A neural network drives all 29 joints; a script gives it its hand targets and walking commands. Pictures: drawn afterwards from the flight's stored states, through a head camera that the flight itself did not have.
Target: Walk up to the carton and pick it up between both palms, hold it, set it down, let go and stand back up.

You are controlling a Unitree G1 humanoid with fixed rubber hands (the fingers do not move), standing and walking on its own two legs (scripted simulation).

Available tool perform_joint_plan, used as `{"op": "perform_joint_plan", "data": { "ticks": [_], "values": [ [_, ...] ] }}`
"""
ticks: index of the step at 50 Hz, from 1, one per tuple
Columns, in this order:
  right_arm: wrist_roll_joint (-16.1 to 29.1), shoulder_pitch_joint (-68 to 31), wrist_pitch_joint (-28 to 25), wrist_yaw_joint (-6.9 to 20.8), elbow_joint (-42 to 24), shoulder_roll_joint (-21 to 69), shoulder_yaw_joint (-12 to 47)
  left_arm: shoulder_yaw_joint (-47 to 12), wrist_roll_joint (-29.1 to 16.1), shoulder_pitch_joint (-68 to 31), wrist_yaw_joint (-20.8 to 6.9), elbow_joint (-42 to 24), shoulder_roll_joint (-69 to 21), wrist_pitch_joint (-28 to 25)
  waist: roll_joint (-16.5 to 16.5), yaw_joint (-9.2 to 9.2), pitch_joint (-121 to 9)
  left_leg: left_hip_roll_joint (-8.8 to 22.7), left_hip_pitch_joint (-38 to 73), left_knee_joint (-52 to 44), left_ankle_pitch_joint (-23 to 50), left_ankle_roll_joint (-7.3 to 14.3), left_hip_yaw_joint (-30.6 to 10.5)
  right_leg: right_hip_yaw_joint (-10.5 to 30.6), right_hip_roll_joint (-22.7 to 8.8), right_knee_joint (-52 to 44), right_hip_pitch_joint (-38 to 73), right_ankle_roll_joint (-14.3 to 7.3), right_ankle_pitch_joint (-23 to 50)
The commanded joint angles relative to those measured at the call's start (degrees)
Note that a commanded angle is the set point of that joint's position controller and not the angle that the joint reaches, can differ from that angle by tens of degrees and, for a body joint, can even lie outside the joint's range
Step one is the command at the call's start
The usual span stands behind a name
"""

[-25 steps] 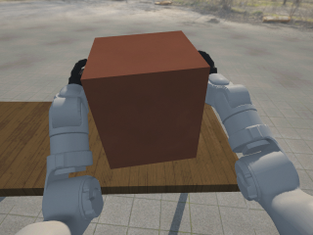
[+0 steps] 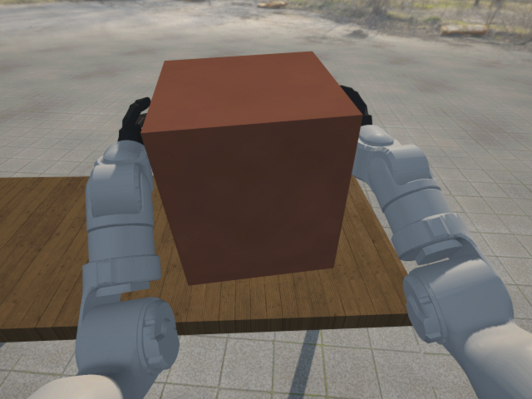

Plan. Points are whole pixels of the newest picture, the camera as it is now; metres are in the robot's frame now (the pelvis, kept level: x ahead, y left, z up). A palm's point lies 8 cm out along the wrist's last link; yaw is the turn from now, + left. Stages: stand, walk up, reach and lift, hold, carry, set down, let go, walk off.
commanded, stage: hold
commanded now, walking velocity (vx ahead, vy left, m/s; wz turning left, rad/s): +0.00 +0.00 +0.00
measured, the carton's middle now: (251, 166) +0.37 +0.00 +0.24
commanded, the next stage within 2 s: set down in 0.98 s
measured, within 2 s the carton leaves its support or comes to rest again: neither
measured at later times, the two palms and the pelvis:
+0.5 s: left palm (131, 149) +0.36 +0.16 +0.28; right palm (356, 136) +0.36 -0.15 +0.28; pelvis -0.01 +0.00 +0.00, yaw +0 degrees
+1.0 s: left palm (133, 151) +0.36 +0.16 +0.27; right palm (356, 138) +0.36 -0.15 +0.28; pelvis +0.00 +0.00 +0.00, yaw +0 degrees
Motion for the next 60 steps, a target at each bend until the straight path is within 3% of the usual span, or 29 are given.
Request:
{"op": "perform_joint_plan", "data": {
  "ticks": [1,15,34,51,52,53,54,56,58,60],
  "values": [
    [7.6,-41.4,-2.0,6.6,-17.8,37.2,12.0,-23.3,-9.9,-39.3,-8.5,-7.9,-32.5,-4.3,3.5,-0.29,-16.9,-4.9,9.5,0.6,15.0,-1.3,-0.7,1.5,3.9,-1.0,-1.6,3.6,13.2],
    [6.0,-43.0,-2.2,6.9,-15.6,37.8,10.8,-22.1,-10.2,-40.3,-8.2,-4.1,-32.4,-4.9,2.4,0.15,-16.8,-4.7,7.3,-0.9,9.0,-0.2,-0.5,1.7,3.5,-1.7,-2.8,3.4,8.2],
    [7.1,-42.3,-2.4,6.9,-16.3,37.2,11.3,-22.8,-10.5,-39.9,-8.0,-5.8,-32.8,-5.0,3.4,-0.18,-17.6,-4.6,8.6,0.0,12.6,-1.0,-0.8,1.5,3.8,-1.3,-2.3,3.4,10.4],
    [6.7,-43.2,-2.6,6.7,-17.4,37.9,11.5,-23.0,-10.5,-40.5,-8.1,-6.0,-32.6,-5.1,2.8,-0.01,-17.5,-4.8,8.7,0.0,11.7,-0.6,-0.7,1.4,3.6,-1.4,-2.4,3.7,10.4],
    [6.5,-44.3,-3.0,6.8,-19.0,37.7,12.4,-23.6,-11.0,-40.8,-8.0,-7.4,-32.2,-4.9,2.1,0.36,-18.6,-5.1,11.1,0.2,14.2,-0.5,-1.8,1.3,3.4,-1.4,-1.6,3.7,12.5],
    [6.2,-43.9,-3.4,6.7,-18.1,36.9,11.6,-24.2,-11.1,-41.3,-7.9,-7.4,-32.3,-5.1,3.2,-0.64,-18.4,-5.3,12.2,0.3,13.9,-1.0,-1.6,1.3,3.4,-1.7,-2.0,3.8,11.2],
    [6.0,-44.3,-3.5,6.8,-17.3,36.3,11.2,-22.7,-10.5,-41.3,-7.9,-5.5,-31.8,-5.3,2.4,0.1,-16.9,-5.0,12.5,0.0,12.3,-0.8,-1.5,1.1,3.3,-2.2,-3.3,3.8,8.8],
    [3.5,-45.8,-6.0,7.2,-16.8,36.6,9.7,-21.5,-9.5,-42.0,-8.5,-4.0,-32.3,-7.2,2.6,-0.09,-16.1,-5.1,11.8,-0.6,11.6,-0.5,-1.4,0.6,2.8,-2.2,-3.5,3.7,8.2],
    [0.0,-45.2,-8.2,7.9,-11.6,35.9,6.1,-19.0,-7.2,-42.5,-9.6,1.2,-31.6,-9.2,2.5,-0.27,-13.0,-5.0,11.7,-2.0,7.1,0.1,-0.8,0.6,2.1,-3.5,-6.1,3.4,3.5],
    [-3.0,-44.8,-11.4,8.7,-10.3,36.2,4.6,-17.0,-5.5,-41.8,-10.4,2.3,-30.4,-11.5,0.8,0.46,-14.0,-4.9,12.4,-2.5,7.1,0.9,-0.6,0.2,2.1,-3.2,-4.4,3.7,4.2]
  ]
}}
